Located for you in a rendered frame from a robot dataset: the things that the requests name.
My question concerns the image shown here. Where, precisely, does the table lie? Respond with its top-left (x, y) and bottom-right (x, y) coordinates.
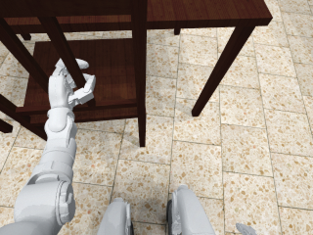
top-left (0, 0), bottom-right (273, 133)

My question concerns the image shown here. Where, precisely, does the robot right thigh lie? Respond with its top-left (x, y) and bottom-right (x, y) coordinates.
top-left (171, 189), bottom-right (216, 235)

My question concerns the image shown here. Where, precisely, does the right robot shin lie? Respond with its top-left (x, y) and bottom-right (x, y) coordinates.
top-left (171, 184), bottom-right (189, 235)

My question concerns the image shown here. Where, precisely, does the left robot hand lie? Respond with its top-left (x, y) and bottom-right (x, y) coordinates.
top-left (48, 58), bottom-right (96, 110)

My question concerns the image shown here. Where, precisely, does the robot left forearm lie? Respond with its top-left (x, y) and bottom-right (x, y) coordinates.
top-left (14, 107), bottom-right (77, 222)

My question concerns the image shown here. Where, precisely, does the right robot hand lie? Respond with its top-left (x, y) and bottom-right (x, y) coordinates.
top-left (236, 222), bottom-right (257, 235)

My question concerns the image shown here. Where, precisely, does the chair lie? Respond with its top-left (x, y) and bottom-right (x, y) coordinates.
top-left (0, 0), bottom-right (148, 148)

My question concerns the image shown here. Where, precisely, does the robot left upper arm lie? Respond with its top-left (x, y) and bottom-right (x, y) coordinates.
top-left (0, 180), bottom-right (76, 235)

